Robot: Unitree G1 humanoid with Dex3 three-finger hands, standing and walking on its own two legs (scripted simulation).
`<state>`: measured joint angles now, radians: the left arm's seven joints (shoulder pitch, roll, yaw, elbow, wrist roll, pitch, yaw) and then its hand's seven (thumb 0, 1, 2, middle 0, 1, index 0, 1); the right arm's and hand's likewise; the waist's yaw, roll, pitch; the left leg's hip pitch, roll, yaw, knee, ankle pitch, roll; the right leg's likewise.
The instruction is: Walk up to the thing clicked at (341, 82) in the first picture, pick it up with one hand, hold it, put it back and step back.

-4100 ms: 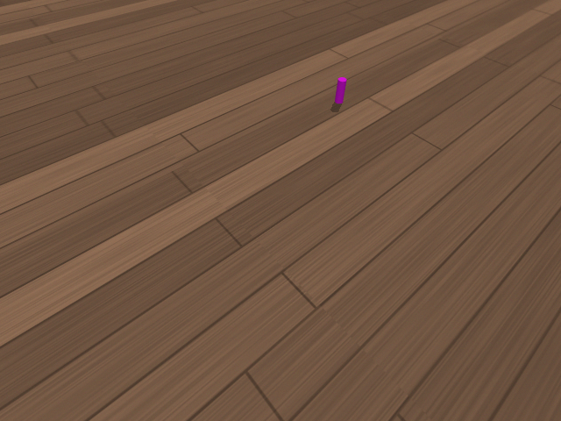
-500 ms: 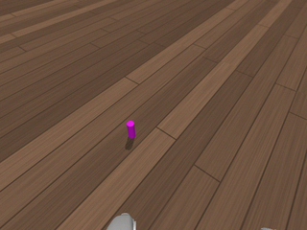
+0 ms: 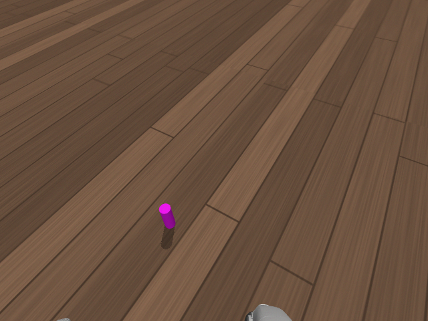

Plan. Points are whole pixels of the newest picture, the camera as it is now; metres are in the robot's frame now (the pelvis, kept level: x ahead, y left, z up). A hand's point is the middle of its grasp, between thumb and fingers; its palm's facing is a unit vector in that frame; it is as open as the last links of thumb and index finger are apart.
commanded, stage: walk up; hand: left
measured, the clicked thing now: (167, 216) +0.66 +0.25 -0.68
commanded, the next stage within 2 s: none
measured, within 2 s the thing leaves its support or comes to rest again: neither
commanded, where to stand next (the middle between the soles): +0.33 +0.04 m, yaw -1 degrees
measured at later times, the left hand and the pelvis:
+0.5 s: hand (66, 301) +0.19 +0.34 -0.15, palm faces -0.03 -0.92 -0.38, open 7.4 cm; pelvis +0.16 +0.05 +0.00, yaw +1 degrees
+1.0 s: hand (99, 220) +0.37 +0.30 -0.12, palm faces -0.05 -0.91 -0.41, open 7.4 cm; pelvis +0.27 +0.04 +0.00, yaw -1 degrees
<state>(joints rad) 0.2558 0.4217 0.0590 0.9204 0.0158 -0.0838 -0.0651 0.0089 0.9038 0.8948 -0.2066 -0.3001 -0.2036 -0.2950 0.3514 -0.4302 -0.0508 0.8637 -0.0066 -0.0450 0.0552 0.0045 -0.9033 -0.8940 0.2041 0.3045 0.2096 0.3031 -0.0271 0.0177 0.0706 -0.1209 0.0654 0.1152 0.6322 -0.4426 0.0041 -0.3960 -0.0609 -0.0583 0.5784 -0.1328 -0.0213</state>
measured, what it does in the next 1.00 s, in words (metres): walks ahead: left foot, then right foot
